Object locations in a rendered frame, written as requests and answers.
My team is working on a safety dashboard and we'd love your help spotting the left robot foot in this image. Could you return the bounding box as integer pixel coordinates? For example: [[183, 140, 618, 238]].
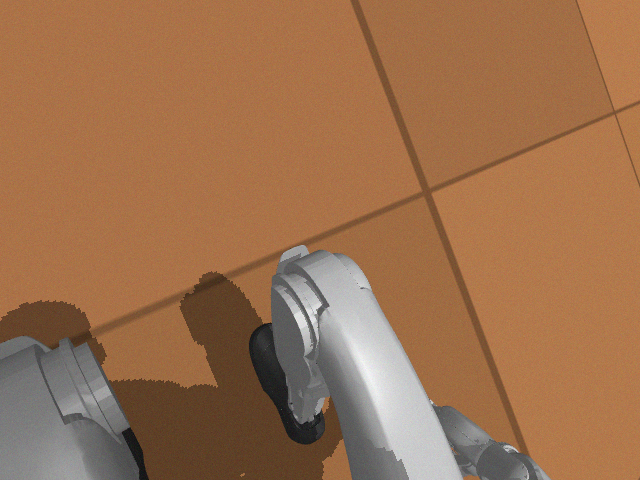
[[122, 427, 149, 480]]

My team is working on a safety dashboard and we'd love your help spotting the right robot foot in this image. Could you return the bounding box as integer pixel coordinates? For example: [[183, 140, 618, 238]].
[[249, 323, 325, 445]]

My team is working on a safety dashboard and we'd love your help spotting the right robot arm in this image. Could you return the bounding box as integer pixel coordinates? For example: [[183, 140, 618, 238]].
[[476, 442, 552, 480]]

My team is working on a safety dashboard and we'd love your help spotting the right robot hand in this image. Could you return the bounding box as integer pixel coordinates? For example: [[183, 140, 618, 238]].
[[429, 399, 497, 477]]

